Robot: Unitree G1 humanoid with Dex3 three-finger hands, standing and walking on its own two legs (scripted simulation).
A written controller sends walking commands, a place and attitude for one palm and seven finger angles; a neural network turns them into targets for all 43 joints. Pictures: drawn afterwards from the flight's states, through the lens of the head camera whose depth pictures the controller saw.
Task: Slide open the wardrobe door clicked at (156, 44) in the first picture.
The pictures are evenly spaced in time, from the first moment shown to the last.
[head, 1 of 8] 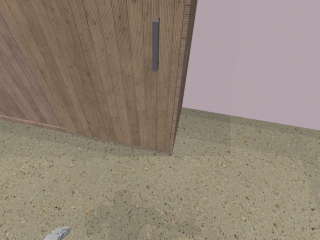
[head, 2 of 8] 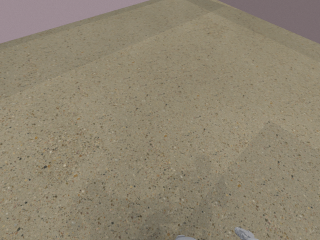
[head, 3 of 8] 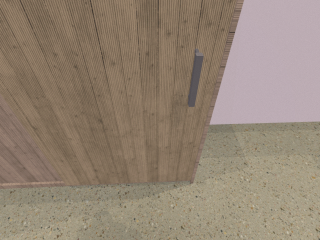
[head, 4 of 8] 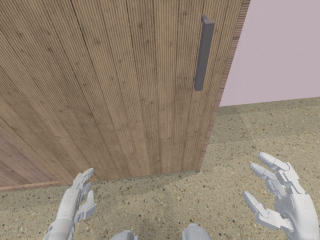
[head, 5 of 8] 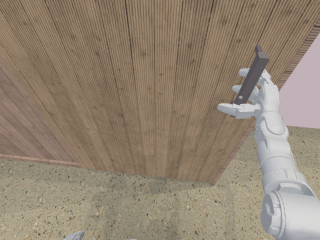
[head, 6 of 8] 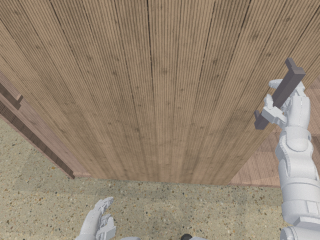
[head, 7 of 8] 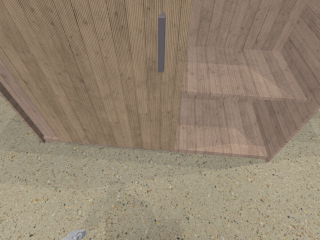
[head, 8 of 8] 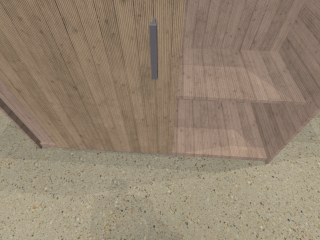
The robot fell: no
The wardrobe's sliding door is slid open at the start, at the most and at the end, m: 0.00 0.65 0.65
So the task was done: yes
